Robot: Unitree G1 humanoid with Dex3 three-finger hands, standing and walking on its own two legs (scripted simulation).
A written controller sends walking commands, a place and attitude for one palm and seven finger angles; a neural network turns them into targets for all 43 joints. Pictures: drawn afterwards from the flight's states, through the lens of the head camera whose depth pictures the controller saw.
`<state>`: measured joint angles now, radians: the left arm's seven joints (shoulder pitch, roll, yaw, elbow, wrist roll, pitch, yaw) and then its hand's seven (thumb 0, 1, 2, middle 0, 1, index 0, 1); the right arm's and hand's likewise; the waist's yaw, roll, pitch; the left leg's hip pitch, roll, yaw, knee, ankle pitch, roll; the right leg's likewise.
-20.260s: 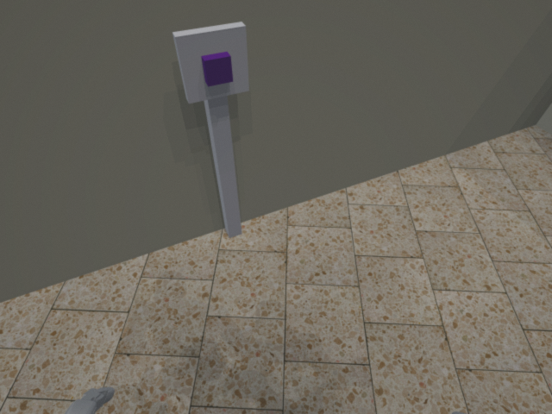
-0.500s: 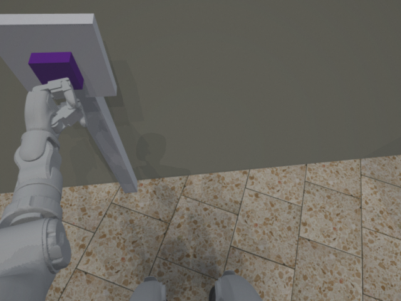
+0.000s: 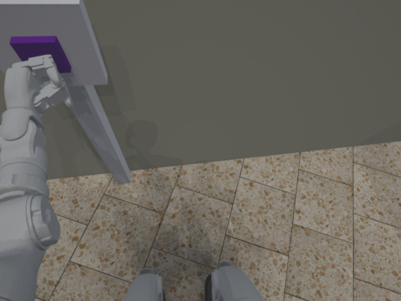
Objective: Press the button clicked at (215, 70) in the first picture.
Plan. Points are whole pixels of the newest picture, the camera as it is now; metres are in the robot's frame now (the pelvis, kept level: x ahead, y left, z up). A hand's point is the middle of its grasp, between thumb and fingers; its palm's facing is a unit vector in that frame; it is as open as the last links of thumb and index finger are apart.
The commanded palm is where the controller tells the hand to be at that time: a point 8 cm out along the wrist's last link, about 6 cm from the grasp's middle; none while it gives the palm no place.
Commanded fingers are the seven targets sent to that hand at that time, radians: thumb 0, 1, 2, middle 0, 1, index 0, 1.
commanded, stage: press the button with the knuckle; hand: left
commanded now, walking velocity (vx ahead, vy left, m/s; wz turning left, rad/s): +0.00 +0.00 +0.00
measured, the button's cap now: (43, 52) +0.56 +0.25 +0.10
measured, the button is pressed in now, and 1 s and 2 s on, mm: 12 0 0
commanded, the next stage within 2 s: hold the button down briefly in 0.20 s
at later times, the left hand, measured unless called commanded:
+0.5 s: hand (62, 87) +0.51 +0.23 +0.07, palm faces +0.11 -0.99 -0.04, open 2.8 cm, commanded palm +0.51 +0.25 +0.08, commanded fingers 0.00 0.90 0.90 -1.30 -1.50 -1.30 -1.50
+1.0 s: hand (65, 94) +0.49 +0.22 +0.08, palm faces +0.10 -0.99 -0.03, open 3.1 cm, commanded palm +0.45 +0.25 +0.08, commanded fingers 0.00 0.90 0.90 -1.30 -1.50 -1.30 -1.50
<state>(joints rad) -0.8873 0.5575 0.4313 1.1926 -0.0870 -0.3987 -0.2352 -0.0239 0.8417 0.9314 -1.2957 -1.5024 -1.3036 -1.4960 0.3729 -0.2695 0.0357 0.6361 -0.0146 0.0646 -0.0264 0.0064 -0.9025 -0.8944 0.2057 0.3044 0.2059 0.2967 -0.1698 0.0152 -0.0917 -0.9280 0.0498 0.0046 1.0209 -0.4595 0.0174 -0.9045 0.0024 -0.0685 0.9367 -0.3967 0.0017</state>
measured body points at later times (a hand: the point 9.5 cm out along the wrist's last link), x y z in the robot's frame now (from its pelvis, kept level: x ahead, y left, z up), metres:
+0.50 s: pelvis -0.02 +0.00 -0.01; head +0.12 +0.03 +0.41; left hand +0.50 +0.28 +0.08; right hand -0.02 -0.27 -0.11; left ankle +0.01 +0.10 -0.67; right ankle +0.02 -0.13 -0.67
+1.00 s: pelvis -0.01 +0.00 +0.00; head +0.11 +0.02 +0.43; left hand +0.48 +0.27 +0.08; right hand -0.01 -0.27 -0.11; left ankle +0.01 +0.10 -0.67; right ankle +0.02 -0.13 -0.67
